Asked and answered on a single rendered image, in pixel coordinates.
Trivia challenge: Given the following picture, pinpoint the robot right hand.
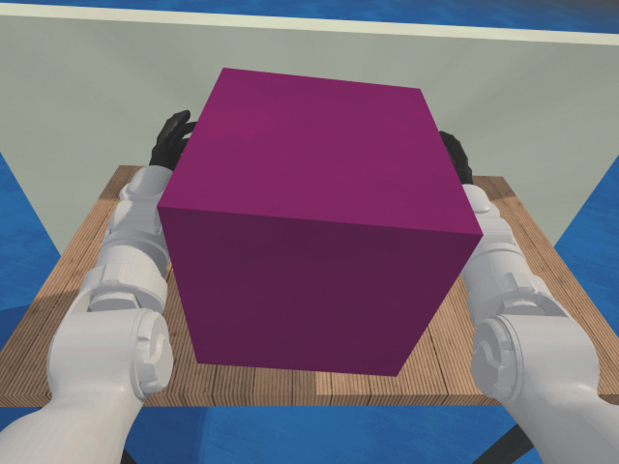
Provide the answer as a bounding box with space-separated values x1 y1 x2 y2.
439 130 474 185

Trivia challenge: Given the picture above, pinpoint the carton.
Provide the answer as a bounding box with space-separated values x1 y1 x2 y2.
157 68 484 377

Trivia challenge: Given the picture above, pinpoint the right robot forearm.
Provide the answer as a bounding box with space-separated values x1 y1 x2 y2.
460 184 600 389

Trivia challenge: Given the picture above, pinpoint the table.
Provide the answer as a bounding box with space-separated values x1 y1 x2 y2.
0 165 619 464

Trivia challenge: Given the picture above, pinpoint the robot left upper arm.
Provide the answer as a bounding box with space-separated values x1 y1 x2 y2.
0 307 173 464

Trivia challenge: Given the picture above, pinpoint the robot left hand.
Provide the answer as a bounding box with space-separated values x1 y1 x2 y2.
148 110 197 171

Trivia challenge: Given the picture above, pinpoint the left robot forearm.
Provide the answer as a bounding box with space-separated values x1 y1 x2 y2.
46 165 173 393

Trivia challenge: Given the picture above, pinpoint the robot right upper arm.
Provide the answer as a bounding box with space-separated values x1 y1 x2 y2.
471 314 619 464

